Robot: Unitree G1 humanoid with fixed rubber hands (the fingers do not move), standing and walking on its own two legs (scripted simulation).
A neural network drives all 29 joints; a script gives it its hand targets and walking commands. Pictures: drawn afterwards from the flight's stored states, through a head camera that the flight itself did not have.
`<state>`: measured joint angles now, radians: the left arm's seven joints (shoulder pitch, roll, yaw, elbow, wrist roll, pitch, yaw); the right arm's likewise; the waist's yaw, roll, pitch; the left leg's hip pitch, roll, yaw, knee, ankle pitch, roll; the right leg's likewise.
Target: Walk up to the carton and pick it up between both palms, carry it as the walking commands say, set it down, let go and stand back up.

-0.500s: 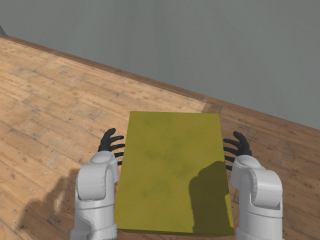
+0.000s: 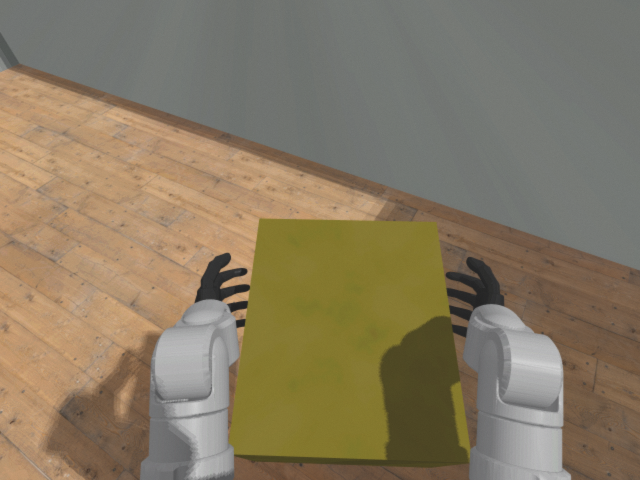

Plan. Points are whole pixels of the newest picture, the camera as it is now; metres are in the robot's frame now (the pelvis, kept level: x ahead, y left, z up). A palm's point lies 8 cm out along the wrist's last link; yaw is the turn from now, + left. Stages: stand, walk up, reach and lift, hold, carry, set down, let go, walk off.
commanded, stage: carry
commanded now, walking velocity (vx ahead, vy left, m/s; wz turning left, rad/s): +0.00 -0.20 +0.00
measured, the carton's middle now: (344, 342) +0.30 +0.00 -0.01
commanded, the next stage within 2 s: hold in 1.86 s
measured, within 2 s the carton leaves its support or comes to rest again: neither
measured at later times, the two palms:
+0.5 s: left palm (309, 370) +0.22 +0.03 +0.10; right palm (619, 350) +0.24 -0.27 +0.10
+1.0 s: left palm (345, 415) +0.18 +0.00 +0.10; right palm out of the picture +0.18 -0.31 +0.10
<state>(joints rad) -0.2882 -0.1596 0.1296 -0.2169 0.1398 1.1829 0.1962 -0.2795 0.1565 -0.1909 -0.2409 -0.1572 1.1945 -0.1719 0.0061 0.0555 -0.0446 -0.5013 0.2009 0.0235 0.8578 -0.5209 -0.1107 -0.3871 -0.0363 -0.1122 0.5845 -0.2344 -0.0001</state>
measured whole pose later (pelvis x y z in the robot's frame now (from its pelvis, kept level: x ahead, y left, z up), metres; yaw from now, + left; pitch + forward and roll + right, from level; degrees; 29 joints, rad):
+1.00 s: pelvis -0.10 -0.16 +0.01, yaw +1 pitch +1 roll +0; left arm -0.29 -0.16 0.16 -0.16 0.16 1.20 0.19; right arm -0.30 0.16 -0.18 -0.15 -0.14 1.20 -0.22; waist 0.00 0.00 -0.08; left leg -0.34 0.12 0.08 0.52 -0.19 -0.07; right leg -0.37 -0.05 -0.10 0.51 -0.15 -0.01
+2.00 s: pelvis -0.09 -0.13 +0.01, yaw -1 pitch -3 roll +1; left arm -0.24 -0.15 0.21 0.20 0.28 0.76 0.05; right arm -0.25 0.15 -0.22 0.20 -0.28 0.76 -0.02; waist 0.02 0.01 0.00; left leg -0.20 0.04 0.04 0.45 -0.19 -0.02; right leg -0.25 -0.05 -0.02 0.45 -0.14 0.02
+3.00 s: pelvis -0.09 -0.13 -0.02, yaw +1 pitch +19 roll +0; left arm -0.45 -0.20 0.44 0.44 0.34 0.33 -0.01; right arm -0.43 0.17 -0.45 0.41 -0.35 0.34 0.07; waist -0.03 0.03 -0.05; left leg -0.80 0.01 -0.02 0.73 -0.26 -0.01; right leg -0.82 -0.04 0.00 0.70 -0.21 0.03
